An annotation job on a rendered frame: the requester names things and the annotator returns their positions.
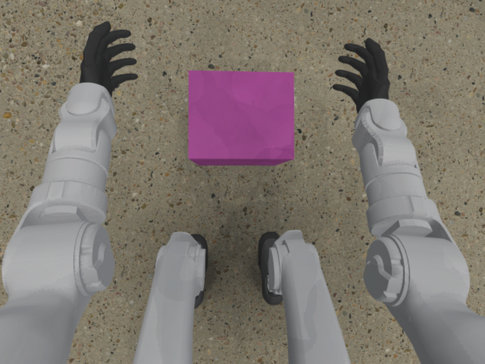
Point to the carton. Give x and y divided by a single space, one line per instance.
241 117

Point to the left robot upper arm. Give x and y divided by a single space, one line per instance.
51 273

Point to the robot left shin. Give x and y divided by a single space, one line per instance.
176 236

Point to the right robot hand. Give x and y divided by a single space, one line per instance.
373 82

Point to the right robot upper arm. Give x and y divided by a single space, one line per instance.
423 281

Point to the right robot forearm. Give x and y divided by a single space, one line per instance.
397 200

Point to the left robot forearm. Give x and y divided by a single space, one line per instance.
76 169

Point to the left robot hand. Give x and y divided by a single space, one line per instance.
96 66

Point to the right robot foot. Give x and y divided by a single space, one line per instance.
266 241

